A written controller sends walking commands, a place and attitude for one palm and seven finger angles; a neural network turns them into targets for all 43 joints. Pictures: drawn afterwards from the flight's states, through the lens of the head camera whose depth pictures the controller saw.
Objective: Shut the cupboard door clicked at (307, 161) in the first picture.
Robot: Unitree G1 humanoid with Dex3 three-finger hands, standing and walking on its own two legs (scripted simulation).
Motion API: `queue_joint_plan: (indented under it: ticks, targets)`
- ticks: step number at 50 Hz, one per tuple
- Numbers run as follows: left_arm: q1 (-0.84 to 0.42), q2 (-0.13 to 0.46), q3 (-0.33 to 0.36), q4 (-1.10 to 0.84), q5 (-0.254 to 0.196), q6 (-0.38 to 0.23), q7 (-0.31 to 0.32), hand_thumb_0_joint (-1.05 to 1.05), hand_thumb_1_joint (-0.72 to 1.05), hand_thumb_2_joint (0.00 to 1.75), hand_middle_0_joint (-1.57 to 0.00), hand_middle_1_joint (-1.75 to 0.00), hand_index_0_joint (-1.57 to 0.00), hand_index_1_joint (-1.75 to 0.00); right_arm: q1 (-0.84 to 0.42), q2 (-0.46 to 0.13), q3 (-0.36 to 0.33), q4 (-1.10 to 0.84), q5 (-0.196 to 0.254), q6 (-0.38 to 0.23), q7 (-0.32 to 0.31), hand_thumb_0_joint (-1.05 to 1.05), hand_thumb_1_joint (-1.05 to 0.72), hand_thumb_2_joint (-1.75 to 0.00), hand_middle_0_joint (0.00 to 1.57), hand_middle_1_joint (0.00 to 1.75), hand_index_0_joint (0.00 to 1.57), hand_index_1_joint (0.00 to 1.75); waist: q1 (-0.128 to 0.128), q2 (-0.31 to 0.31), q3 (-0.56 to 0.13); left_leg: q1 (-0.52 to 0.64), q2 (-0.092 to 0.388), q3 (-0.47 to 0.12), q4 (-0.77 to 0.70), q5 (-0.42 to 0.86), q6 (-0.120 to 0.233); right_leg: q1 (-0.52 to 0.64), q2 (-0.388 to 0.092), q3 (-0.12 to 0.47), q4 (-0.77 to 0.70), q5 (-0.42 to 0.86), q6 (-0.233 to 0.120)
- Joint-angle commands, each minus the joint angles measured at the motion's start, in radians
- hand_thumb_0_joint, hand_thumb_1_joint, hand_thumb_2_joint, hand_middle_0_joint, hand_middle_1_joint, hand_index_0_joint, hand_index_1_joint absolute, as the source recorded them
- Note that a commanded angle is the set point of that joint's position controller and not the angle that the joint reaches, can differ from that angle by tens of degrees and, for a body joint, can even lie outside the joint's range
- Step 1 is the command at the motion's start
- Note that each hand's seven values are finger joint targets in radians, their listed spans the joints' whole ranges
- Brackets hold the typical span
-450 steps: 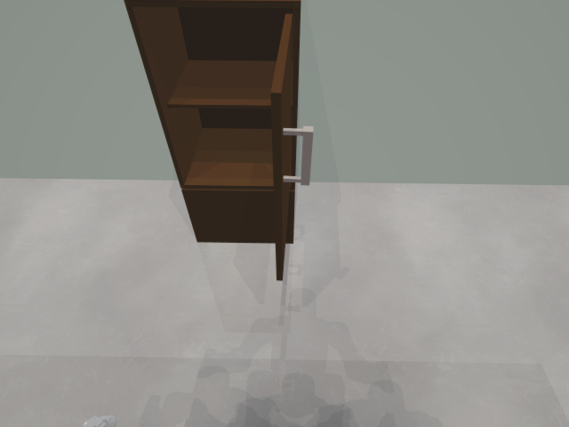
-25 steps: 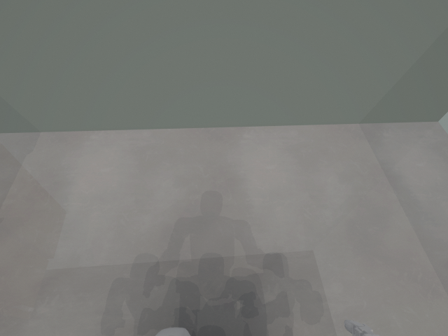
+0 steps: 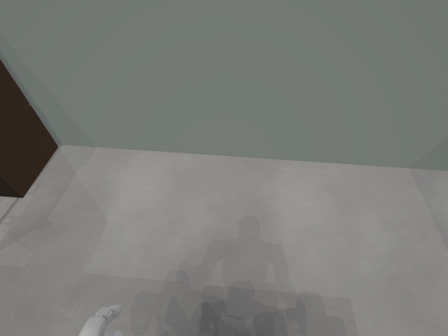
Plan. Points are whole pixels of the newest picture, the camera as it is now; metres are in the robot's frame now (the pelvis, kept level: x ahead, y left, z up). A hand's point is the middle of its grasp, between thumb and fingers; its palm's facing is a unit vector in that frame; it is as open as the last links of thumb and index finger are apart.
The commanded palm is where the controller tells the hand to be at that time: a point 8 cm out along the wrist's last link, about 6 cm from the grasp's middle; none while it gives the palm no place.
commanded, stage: walk to a spot facing it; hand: left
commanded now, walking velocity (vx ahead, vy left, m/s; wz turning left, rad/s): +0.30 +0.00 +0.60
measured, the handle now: out of the picture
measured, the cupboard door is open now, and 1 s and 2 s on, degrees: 87 87 87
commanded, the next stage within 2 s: turn to face it in 1.52 s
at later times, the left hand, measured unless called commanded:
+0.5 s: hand out of the picture -0.02 +0.15 -0.17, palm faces +0.42 -0.89 -0.20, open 7.4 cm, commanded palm none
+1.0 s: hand (86, 227) +0.40 +0.35 -0.15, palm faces +0.40 -0.90 -0.17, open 7.4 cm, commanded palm none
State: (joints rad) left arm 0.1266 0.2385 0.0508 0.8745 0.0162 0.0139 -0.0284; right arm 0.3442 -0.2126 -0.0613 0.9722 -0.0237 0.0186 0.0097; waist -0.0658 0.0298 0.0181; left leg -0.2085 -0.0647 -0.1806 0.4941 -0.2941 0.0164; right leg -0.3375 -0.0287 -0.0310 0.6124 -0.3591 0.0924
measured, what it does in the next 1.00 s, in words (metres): walks ahead, turning left: right foot, then left foot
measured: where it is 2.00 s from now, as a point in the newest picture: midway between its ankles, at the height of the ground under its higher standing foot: (164, 233)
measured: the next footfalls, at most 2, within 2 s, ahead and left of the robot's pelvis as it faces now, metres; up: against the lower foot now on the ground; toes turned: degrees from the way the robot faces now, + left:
right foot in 0.02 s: +0.07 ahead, -0.13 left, +0.00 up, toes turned -1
left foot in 0.52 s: +0.26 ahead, +0.18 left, +0.00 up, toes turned +28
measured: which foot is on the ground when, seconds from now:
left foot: down 0.00-0.02, up 0.04-0.50, down 0.52-1.00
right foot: up 0.00-0.00, down 0.02-0.54, up 0.56-1.00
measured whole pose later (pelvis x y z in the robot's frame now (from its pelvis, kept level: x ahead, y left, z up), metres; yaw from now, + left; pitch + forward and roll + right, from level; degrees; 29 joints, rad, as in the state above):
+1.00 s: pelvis +0.36 +0.14 +0.00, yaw +26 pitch -1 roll +1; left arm 0.10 0.19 0.04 0.95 0.02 0.00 -0.03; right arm 0.40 -0.17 -0.05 1.06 -0.02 -0.07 -0.02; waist -0.05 -0.03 0.02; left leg 0.06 -0.07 0.05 0.28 -0.33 0.07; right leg -0.57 -0.12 -0.08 0.79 -0.13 0.06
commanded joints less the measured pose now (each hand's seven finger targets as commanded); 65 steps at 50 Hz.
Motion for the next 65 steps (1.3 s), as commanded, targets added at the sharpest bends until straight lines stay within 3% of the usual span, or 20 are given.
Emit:
queue_joint_plan:
  ticks: [1,3,4,7,9,20,24,25,26,27,30,34,41,50,52,54,55,56,60,65]
  targets:
    - [0.279,0.287,0.079,-0.007,0.013,-0.060,0.037,0.00,0.90,0.90,-0.20,-0.30,-0.20,-0.30,-0.120,-0.079,-0.022,-0.129,0.019,-0.045,-0.011,0.00,-0.90,-0.90,0.20,0.30,0.20,0.30,0.197,-0.379,-0.125,-0.559,-0.022,0.083,0.423,-0.314,-0.018,0.620,-0.462,0.484,-0.423,-0.209,-0.136]
    - [0.194,0.241,0.064,-0.027,-0.001,-0.053,0.043,0.00,0.90,0.90,-0.20,-0.30,-0.20,-0.30,-0.147,-0.143,-0.047,-0.139,-0.008,-0.038,0.007,0.00,-0.90,-0.90,0.20,0.30,0.20,0.30,0.133,-0.188,0.003,-0.568,0.084,0.077,0.622,-0.212,-0.018,0.346,-0.485,0.468,-0.506,-0.393,-0.183]
    - [0.156,0.211,0.059,-0.029,0.000,-0.061,0.042,0.00,0.90,0.90,-0.20,-0.30,-0.20,-0.30,-0.144,-0.133,-0.049,-0.118,-0.009,-0.031,0.016,0.00,-0.90,-0.90,0.20,0.30,0.20,0.30,0.116,-0.240,0.050,-0.536,0.109,0.097,0.671,-0.143,-0.020,0.244,-0.445,0.439,-0.524,-0.414,-0.159]
    - [0.122,0.098,0.023,-0.007,0.000,-0.081,0.039,0.00,0.90,0.90,-0.20,-0.30,-0.20,-0.30,-0.090,-0.085,-0.042,-0.062,-0.009,-0.009,0.038,0.00,-0.90,-0.90,0.20,0.30,0.20,0.30,0.055,-0.183,0.126,-0.475,0.137,0.145,0.715,0.049,-0.042,0.148,-0.310,0.075,-0.484,-0.058,-0.104]
    - [0.188,0.079,0.018,0.020,0.001,-0.089,0.039,0.00,0.90,0.90,-0.20,-0.30,-0.20,-0.30,-0.100,-0.070,-0.037,-0.058,-0.004,-0.005,0.042,0.00,-0.90,-0.90,0.20,0.30,0.20,0.30,0.063,-0.197,0.110,-0.505,0.133,0.170,0.723,0.108,-0.052,0.217,-0.278,-0.025,-0.455,0.123,-0.100]
    - [0.388,0.087,0.008,0.128,0.016,-0.099,0.056,0.00,0.90,0.90,-0.20,-0.30,-0.20,-0.30,-0.409,-0.025,0.012,-0.154,-0.001,-0.019,0.065,0.00,-0.90,-0.90,0.20,0.30,0.20,0.30,0.134,-0.170,0.148,-0.468,0.144,0.299,0.290,0.115,-0.013,0.385,-0.318,-0.197,-0.378,0.606,-0.142]
    - [0.351,0.161,0.025,0.129,0.010,-0.096,0.051,0.00,0.90,0.90,-0.20,-0.30,-0.20,-0.30,-0.173,-0.079,-0.001,-0.094,-0.006,-0.049,0.039,0.00,-0.90,-0.90,0.20,0.30,0.20,0.30,0.020,-0.184,-0.050,-0.087,0.019,0.378,0.123,0.019,0.062,0.420,-0.330,-0.276,-0.006,1.037,-0.125]
    - [0.331,0.151,0.024,0.128,0.003,-0.095,0.047,0.00,0.90,0.90,-0.20,-0.30,-0.20,-0.30,-0.008,-0.144,-0.020,-0.054,-0.011,-0.053,0.030,0.00,-0.90,-0.90,0.20,0.30,0.20,0.30,-0.064,-0.103,-0.165,0.197,0.049,0.310,0.023,0.103,0.083,0.276,-0.308,-0.274,0.262,0.860,-0.091]
    - [0.354,0.103,0.024,0.093,-0.012,-0.093,0.026,0.00,0.90,0.90,-0.20,-0.30,-0.20,-0.30,0.116,-0.287,-0.055,-0.029,-0.017,-0.057,0.015,0.00,-0.90,-0.90,0.20,0.30,0.20,0.30,-0.099,0.169,-0.315,0.511,0.322,-0.063,0.017,0.270,0.172,-0.058,-0.141,-0.256,0.588,0.135,-0.032]
    - [0.312,0.071,0.011,0.049,-0.017,-0.089,0.024,0.00,0.90,0.90,-0.20,-0.30,-0.20,-0.30,0.165,-0.351,-0.070,-0.016,0.007,-0.060,-0.003,0.00,-0.90,-0.90,0.20,0.30,0.20,0.30,-0.107,0.219,-0.399,0.662,0.495,-0.354,-0.070,0.529,0.255,-0.297,-0.060,-0.101,0.779,-0.221,-0.027]
    - [0.193,0.057,0.014,0.072,-0.009,-0.076,0.035,0.00,0.90,0.90,-0.20,-0.30,-0.20,-0.30,-0.038,-0.221,-0.039,-0.055,0.016,-0.077,-0.022,0.00,-0.90,-0.90,0.20,0.30,0.20,0.30,-0.007,-0.036,-0.146,0.273,0.430,-0.118,-0.133,0.511,0.198,-0.313,-0.161,0.003,0.821,-0.036,-0.036]
    - [0.287,-0.006,0.009,0.126,0.012,-0.039,0.030,0.00,0.90,0.90,-0.20,-0.30,-0.20,-0.30,-0.102,-0.105,0.002,-0.034,0.013,-0.101,-0.020,0.00,-0.90,-0.90,0.20,0.30,0.20,0.30,0.090,0.062,-0.008,0.007,0.282,0.093,-0.231,0.502,0.129,-0.173,-0.160,-0.008,0.628,0.071,-0.024]
    - [0.084,0.016,0.017,0.057,0.013,-0.025,0.017,0.00,0.90,0.90,-0.20,-0.30,-0.20,-0.30,-0.005,-0.081,-0.008,0.007,0.016,-0.106,-0.026,0.00,-0.90,-0.90,0.20,0.30,0.20,0.30,0.066,0.043,0.089,0.092,0.281,0.063,-0.322,0.386,0.148,-0.335,-0.150,-0.005,0.412,0.250,-0.006]
    - [-0.148,0.004,0.004,-0.025,0.003,-0.050,0.007,0.00,0.90,0.90,-0.20,-0.30,-0.20,-0.30,0.141,-0.094,-0.004,0.078,-0.002,-0.102,-0.040,0.00,-0.90,-0.90,0.20,0.30,0.20,0.30,0.002,0.070,0.117,0.284,0.314,0.078,-0.217,0.642,0.151,-0.295,-0.077,-0.054,0.067,0.176,-0.072]
    - [-0.078,0.012,0.007,-0.009,0.003,-0.061,0.008,0.00,0.90,0.90,-0.20,-0.30,-0.20,-0.30,0.142,-0.111,-0.002,0.092,-0.001,-0.100,-0.042,0.00,-0.90,-0.90,0.20,0.30,0.20,0.30,0.040,0.050,0.070,0.272,0.304,0.098,-0.115,0.858,0.137,-0.127,-0.019,-0.091,-0.014,0.136,-0.101]
    - [0.193,0.061,0.025,0.074,0.009,-0.079,0.015,0.00,0.90,0.90,-0.20,-0.30,-0.20,-0.30,0.109,-0.124,-0.004,0.092,0.012,-0.103,-0.040,0.00,-0.90,-0.90,0.20,0.30,0.20,0.30,0.164,0.008,-0.065,0.147,0.246,0.141,0.176,0.878,0.084,0.253,0.001,-0.086,-0.107,0.248,-0.128]
    - [0.348,0.156,0.051,0.121,0.021,-0.092,0.027,0.00,0.90,0.90,-0.20,-0.30,-0.20,-0.30,0.122,-0.086,0.000,0.076,0.023,-0.107,-0.030,0.00,-0.90,-0.90,0.20,0.30,0.20,0.30,0.217,-0.181,-0.191,-0.109,0.148,0.203,0.466,0.547,0.040,0.555,-0.219,0.151,-0.122,0.327,-0.204]
    - [0.431,0.229,0.065,0.149,0.008,-0.088,0.030,0.00,0.90,0.90,-0.20,-0.30,-0.20,-0.30,0.172,-0.049,0.003,0.066,0.025,-0.110,-0.030,0.00,-0.90,-0.90,0.20,0.30,0.20,0.30,0.193,-0.307,-0.291,-0.306,0.008,0.215,0.768,-0.234,0.006,0.680,-0.473,0.518,-0.224,0.479,-0.313]
    - [0.150,0.073,0.026,0.103,-0.005,-0.084,0.038,0.00,0.90,0.90,-0.20,-0.30,-0.20,-0.30,0.033,-0.010,-0.005,0.075,0.008,-0.072,-0.014,0.00,-0.90,-0.90,0.20,0.30,0.20,0.30,0.088,-0.069,0.055,-0.348,0.184,0.123,0.843,-0.012,0.025,0.133,-0.362,0.237,-0.410,0.041,-0.223]
    - [0.190,-0.004,0.004,0.141,0.006,-0.103,0.041,0.00,0.90,0.90,-0.20,-0.30,-0.20,-0.30,0.089,0.043,-0.005,0.098,-0.002,-0.026,0.001,0.00,-0.90,-0.90,0.20,0.30,0.20,0.30,0.033,-0.155,0.078,-0.347,0.190,0.175,0.711,0.124,-0.016,0.046,-0.263,-0.029,-0.465,0.159,-0.162]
